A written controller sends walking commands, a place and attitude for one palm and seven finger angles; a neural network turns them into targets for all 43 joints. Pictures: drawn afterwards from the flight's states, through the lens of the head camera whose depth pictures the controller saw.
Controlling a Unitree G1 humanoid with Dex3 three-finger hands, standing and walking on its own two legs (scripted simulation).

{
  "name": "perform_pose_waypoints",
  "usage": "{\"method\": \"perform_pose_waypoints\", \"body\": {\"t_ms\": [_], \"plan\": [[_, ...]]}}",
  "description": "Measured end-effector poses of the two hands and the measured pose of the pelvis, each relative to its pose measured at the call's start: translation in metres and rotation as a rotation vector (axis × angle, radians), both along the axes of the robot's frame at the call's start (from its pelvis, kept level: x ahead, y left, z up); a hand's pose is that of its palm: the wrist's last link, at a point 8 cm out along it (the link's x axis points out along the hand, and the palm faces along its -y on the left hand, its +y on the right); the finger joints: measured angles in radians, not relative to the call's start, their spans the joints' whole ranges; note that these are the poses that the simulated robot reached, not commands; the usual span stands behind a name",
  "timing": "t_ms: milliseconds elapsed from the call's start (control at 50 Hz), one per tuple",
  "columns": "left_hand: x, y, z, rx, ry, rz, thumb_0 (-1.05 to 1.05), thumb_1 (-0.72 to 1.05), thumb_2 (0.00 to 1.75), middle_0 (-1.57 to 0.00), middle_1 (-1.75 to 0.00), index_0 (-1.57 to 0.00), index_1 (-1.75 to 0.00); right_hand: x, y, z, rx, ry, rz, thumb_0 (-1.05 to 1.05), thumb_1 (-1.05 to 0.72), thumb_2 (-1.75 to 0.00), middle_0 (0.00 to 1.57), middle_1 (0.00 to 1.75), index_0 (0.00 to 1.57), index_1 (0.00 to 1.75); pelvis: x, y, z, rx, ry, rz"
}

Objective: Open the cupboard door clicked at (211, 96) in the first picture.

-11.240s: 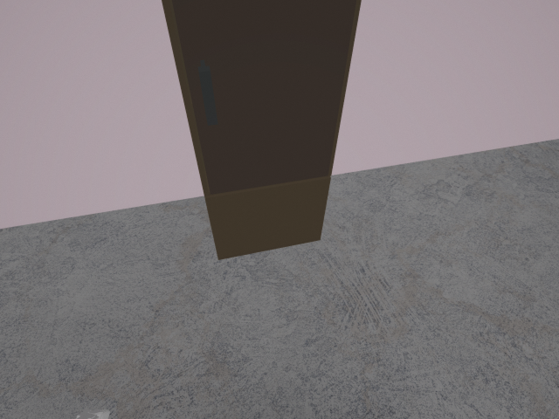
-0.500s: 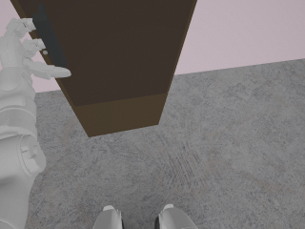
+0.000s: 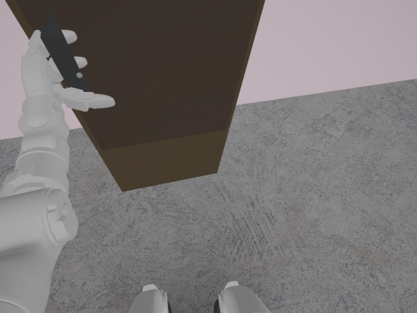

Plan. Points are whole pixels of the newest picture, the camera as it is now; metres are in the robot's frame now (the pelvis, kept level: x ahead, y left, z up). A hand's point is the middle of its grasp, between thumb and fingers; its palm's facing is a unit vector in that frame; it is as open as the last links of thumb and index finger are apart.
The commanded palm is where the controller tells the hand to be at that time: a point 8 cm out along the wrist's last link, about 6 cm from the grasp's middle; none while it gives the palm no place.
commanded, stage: slide the fingers in behind the handle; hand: left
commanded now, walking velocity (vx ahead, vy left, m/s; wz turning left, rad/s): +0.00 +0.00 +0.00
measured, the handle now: (68, 58) +0.58 +0.21 +0.10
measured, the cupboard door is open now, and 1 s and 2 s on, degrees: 0 0 18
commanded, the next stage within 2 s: close the thumb around the handle in 0.40 s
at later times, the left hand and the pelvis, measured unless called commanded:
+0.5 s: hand (76, 76) +0.53 +0.19 +0.10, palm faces +0.15 -0.99 -0.01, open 13.9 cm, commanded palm +0.51 +0.23 +0.09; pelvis +0.00 +0.00 +0.00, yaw +0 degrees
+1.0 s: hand (80, 75) +0.54 +0.19 +0.10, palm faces +0.15 -0.99 -0.01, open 7.5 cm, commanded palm +0.51 +0.22 +0.09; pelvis +0.00 +0.00 +0.00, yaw +0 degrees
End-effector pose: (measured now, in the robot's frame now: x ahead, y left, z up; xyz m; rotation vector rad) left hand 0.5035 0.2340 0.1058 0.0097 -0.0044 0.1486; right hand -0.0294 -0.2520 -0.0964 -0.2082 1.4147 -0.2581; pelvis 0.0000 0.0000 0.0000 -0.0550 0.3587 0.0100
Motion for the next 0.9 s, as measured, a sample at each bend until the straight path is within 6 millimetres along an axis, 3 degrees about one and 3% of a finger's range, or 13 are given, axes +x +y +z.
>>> {"method": "perform_pose_waypoints", "body": {"t_ms": [280,580,720,900], "plan": [[-0.002,0.004,-0.002,0.004,0.012,-0.001,-0.01,-0.50,0.30,-0.30,-1.20,-0.30,-1.20,0.009,-0.008,0.000,-0.022,-0.021,0.025,0.00,-0.91,-0.90,0.20,0.30,0.20,0.30,-0.004,-0.002,-0.001,-0.001,0.001,0.011],[0.001,0.008,-0.005,-0.011,0.020,0.004,-0.01,-0.48,0.31,-0.30,-1.20,-0.31,-1.20,0.002,-0.005,0.001,-0.027,0.002,0.017,0.00,-0.91,-0.90,0.20,0.30,0.20,0.30,-0.003,0.001,-0.002,-0.005,0.008,0.008],[0.002,0.007,-0.003,0.003,0.005,-0.006,-0.01,-0.28,0.39,-0.32,-1.22,-0.32,-1.22,0.000,0.000,0.000,-0.018,0.009,0.012,0.00,-0.91,-0.90,0.20,0.30,0.20,0.30,-0.002,0.002,-0.002,-0.006,0.010,0.009],[0.005,0.000,-0.005,-0.003,0.010,0.005,-0.01,0.16,0.58,-0.35,-1.27,-0.35,-1.27,0.001,0.002,-0.001,-0.012,0.006,0.015,0.00,-0.91,-0.90,0.20,0.30,0.20,0.30,-0.001,0.004,-0.003,-0.005,0.014,0.008]]}}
